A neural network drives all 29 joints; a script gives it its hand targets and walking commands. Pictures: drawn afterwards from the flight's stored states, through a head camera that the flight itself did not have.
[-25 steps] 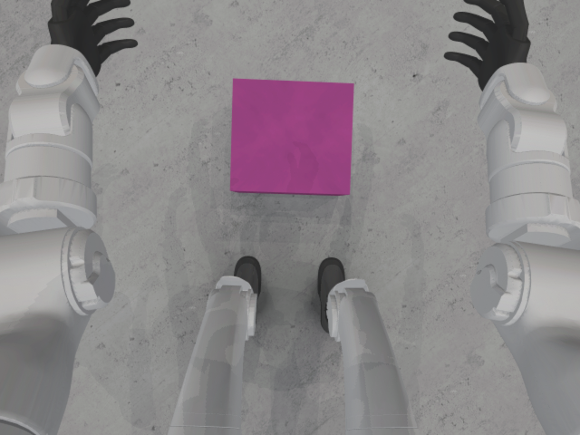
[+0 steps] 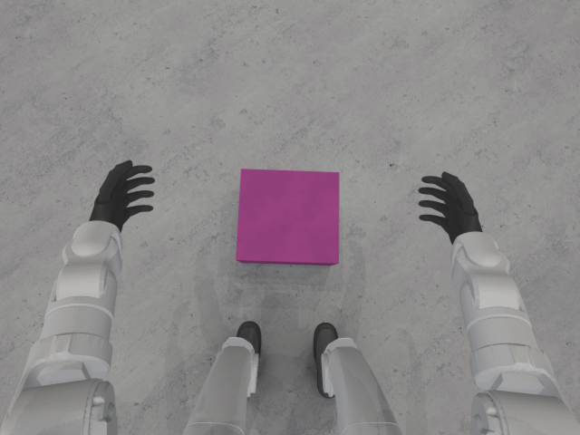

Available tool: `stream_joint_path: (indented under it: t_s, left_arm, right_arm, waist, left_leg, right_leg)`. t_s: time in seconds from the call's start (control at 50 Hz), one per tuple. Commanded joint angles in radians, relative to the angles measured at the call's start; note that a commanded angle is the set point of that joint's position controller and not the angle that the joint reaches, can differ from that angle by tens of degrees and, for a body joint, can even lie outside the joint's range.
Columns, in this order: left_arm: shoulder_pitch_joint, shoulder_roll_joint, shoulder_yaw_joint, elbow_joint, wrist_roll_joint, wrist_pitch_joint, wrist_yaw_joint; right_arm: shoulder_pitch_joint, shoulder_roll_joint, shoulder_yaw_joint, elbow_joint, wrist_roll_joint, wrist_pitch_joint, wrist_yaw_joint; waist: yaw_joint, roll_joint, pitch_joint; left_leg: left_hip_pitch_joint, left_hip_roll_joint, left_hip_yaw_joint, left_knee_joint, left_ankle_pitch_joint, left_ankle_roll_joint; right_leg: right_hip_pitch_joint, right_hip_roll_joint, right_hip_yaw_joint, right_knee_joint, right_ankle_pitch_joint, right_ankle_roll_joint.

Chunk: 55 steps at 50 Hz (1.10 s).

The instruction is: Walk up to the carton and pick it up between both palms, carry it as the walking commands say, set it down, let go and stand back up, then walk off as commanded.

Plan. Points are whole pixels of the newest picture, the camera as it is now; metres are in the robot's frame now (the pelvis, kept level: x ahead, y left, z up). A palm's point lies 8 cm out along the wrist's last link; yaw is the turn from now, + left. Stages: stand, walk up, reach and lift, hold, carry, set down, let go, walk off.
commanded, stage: let go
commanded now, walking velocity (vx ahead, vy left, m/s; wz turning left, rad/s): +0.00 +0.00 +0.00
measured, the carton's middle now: (288, 219) +0.47 +0.00 -0.64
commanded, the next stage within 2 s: stand in 0.84 s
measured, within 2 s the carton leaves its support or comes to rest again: neither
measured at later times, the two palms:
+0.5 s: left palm (73, 358) +0.21 +0.23 -0.01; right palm (515, 363) +0.20 -0.23 -0.01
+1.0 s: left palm (33, 374) +0.19 +0.28 -0.02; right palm (546, 376) +0.19 -0.27 -0.02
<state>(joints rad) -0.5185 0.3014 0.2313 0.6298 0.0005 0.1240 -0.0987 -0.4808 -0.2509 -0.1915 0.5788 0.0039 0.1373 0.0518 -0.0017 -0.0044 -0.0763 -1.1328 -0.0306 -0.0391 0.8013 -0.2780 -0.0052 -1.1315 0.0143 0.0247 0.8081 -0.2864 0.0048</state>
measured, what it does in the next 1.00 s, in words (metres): rises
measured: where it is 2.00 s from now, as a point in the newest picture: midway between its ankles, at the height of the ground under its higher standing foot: (286, 372)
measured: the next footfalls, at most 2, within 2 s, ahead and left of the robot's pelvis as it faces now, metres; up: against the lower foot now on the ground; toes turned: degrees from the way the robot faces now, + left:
none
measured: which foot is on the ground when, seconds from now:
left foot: down 0.00-1.00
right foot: down 0.00-1.00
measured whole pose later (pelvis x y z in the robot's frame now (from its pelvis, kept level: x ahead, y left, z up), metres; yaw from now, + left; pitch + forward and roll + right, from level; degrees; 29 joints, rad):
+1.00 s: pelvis +0.05 +0.00 +0.06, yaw -1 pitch -2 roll +0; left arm 0.21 0.31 0.05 0.59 0.04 0.06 -0.01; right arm 0.19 -0.30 -0.04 0.62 -0.04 0.06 0.00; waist 0.01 0.00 0.03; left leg -0.17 -0.02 -0.03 0.50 -0.31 0.00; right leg -0.16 0.02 0.03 0.49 -0.30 0.00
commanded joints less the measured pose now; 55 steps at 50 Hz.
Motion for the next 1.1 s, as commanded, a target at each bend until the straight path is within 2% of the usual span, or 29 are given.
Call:
stream_joint_path:
  t_s: [0.0,0.08,0.16,0.36,0.44,0.54,0.6,0.82,0.84,0.88,0.92,1.02,1.08]
  left_arm:
    - [0.002,0.098,-0.002,-0.085,-0.007,-0.047,-0.005]
    - [0.155,0.067,-0.030,-0.075,0.001,-0.083,0.000]
    - [0.315,0.047,-0.065,-0.111,0.005,-0.110,0.012]
    - [0.616,0.029,-0.135,-0.257,-0.021,-0.131,0.036]
    - [0.711,0.004,-0.153,-0.284,-0.013,-0.111,0.030]
    - [0.707,0.015,-0.163,-0.310,-0.007,-0.056,0.019]
    - [0.697,0.020,-0.160,-0.308,0.001,-0.026,0.014]
    - [0.710,0.017,-0.169,-0.301,0.015,0.016,0.023]
    - [0.672,0.157,-0.127,-0.191,0.033,-0.027,0.079]
    - [0.691,0.145,-0.137,-0.165,0.045,-0.060,0.101]
    - [0.684,0.125,-0.143,-0.133,0.046,-0.078,0.105]
    - [0.679,0.144,-0.148,-0.065,0.042,-0.100,0.103]
    - [0.684,0.161,-0.151,-0.027,0.042,-0.104,0.108]
  right_arm:
    - [0.015,-0.087,0.007,-0.080,0.009,-0.048,0.002]
    - [0.164,-0.075,0.024,-0.058,0.003,-0.087,0.002]
    - [0.317,-0.062,0.043,-0.082,0.006,-0.117,0.002]
    - [0.585,-0.052,0.102,-0.202,0.018,-0.145,0.002]
    - [0.665,-0.035,0.124,-0.226,0.005,-0.124,0.004]
    - [0.655,-0.039,0.124,-0.246,-0.011,-0.069,0.012]
    - [0.656,-0.040,0.120,-0.250,-0.021,-0.039,0.013]
    - [0.670,-0.045,0.120,-0.258,-0.024,-0.001,0.014]
    - [0.626,-0.190,0.096,-0.123,-0.040,-0.041,-0.037]
    - [0.650,-0.181,0.102,-0.082,-0.052,-0.078,-0.058]
    - [0.629,-0.168,0.114,-0.046,-0.053,-0.100,-0.059]
    - [0.615,-0.196,0.120,0.023,-0.039,-0.123,-0.056]
    - [0.620,-0.216,0.120,0.061,-0.039,-0.128,-0.061]
  waist:
    - [0.002,0.001,-0.693]
    - [-0.002,0.010,-0.541]
    - [-0.001,0.016,-0.417]
    - [0.008,0.016,-0.183]
    - [0.009,0.000,-0.058]
    - [0.009,0.003,0.103]
    - [0.006,-0.004,0.154]
    - [0.010,0.002,0.153]
    - [0.018,-0.022,0.116]
    - [0.002,0.005,0.090]
    - [0.007,0.030,0.099]
    - [0.005,0.010,0.033]
    - [0.004,0.008,0.018]
  left_leg:
    - [0.484,-0.019,0.005,-0.069,0.374,-0.026]
    - [0.534,-0.013,0.009,-0.137,0.290,-0.030]
    - [0.630,-0.009,0.009,-0.202,0.246,-0.021]
    - [0.904,-0.003,0.010,-0.326,0.304,-0.009]
    - [0.960,-0.002,0.029,-0.385,0.270,-0.009]
    - [1.004,-0.009,0.049,-0.439,0.138,-0.015]
    - [1.020,-0.014,0.055,-0.442,0.097,-0.009]
    - [1.059,-0.017,0.043,-0.424,0.194,-0.002]
    - [0.940,0.049,0.004,-0.373,0.153,-0.034]
    - [0.948,0.066,-0.021,-0.386,0.074,-0.022]
    - [0.914,0.072,-0.039,-0.405,0.020,-0.010]
    - [0.968,0.084,-0.041,-0.368,0.240,-0.008]
    - [0.988,0.090,-0.042,-0.363,0.312,-0.007]
  right_leg:
    - [0.536,0.015,-0.002,-0.064,0.407,0.021]
    - [0.593,0.011,-0.008,-0.132,0.334,0.017]
    - [0.679,0.012,-0.008,-0.195,0.294,0.014]
    - [0.906,0.023,-0.013,-0.337,0.317,0.015]
    - [0.972,0.015,-0.017,-0.397,0.283,0.020]
    - [1.002,0.015,-0.031,-0.449,0.147,0.021]
    - [1.017,0.015,-0.034,-0.454,0.108,0.021]
    - [1.071,0.031,-0.042,-0.426,0.199,0.018]
    - [0.949,-0.035,0.002,-0.407,0.145,0.034]
    - [0.938,-0.044,0.033,-0.402,0.059,0.023]
    - [0.939,-0.044,0.044,-0.399,0.041,0.014]
    - [0.964,-0.063,0.054,-0.382,0.217,0.003]
    - [0.981,-0.069,0.056,-0.379,0.282,0.002]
